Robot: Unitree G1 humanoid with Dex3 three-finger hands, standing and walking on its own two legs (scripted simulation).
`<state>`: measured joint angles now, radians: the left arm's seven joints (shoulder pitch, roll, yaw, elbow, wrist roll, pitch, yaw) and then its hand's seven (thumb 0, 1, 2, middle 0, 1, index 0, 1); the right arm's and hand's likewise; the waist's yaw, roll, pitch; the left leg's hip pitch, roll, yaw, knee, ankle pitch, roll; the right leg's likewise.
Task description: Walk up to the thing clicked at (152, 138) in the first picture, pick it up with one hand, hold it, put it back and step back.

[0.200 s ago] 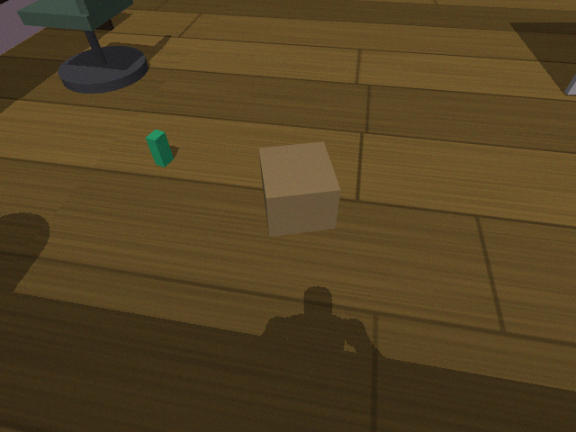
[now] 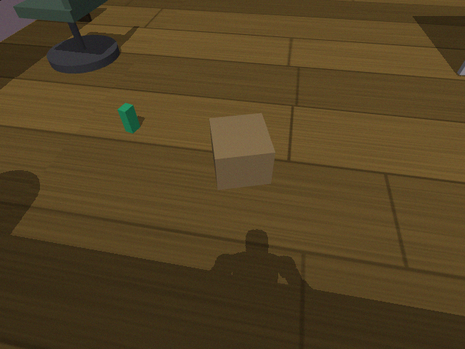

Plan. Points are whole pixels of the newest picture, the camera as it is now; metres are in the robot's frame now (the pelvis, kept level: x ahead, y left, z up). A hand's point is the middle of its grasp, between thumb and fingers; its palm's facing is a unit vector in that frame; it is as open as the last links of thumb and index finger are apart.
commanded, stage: stand
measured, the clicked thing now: (129, 118) +1.53 +0.77 -0.69
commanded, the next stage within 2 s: walk up in 0.92 s
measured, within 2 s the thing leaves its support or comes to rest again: neither
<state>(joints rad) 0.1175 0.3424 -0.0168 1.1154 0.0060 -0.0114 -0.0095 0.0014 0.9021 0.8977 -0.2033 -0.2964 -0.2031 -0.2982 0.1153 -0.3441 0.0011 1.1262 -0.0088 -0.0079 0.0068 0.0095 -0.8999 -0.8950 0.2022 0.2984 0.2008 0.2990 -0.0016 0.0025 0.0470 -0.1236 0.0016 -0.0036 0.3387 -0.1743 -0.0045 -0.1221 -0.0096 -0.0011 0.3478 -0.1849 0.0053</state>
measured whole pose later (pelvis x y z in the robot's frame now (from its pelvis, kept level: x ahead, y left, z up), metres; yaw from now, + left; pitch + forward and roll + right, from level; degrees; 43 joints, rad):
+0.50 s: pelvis +0.01 +0.00 +0.00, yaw +0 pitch -2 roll +0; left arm 0.11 0.34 -0.01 1.11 0.00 -0.01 -0.01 0.00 0.90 0.90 -0.20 -0.30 -0.20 -0.30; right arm 0.11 -0.35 0.00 1.12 -0.01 -0.01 0.00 0.01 -0.90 -0.90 0.20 0.30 0.20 0.30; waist 0.00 0.00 0.05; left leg -0.11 0.00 -0.01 0.33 -0.19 -0.01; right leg -0.10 -0.01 0.00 0.34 -0.20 0.00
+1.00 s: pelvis +0.01 -0.01 +0.00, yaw +5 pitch -1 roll +1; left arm 0.06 0.37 0.04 1.04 0.01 0.03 -0.02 0.00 0.90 0.90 -0.20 -0.30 -0.21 -0.30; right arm 0.18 -0.34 -0.02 1.04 -0.01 0.00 0.01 0.01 -0.90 -0.89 0.20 0.30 0.20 0.30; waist -0.02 -0.02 0.09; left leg -0.18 -0.03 -0.09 0.38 -0.18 -0.01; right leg -0.18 -0.01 -0.03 0.50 -0.31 -0.01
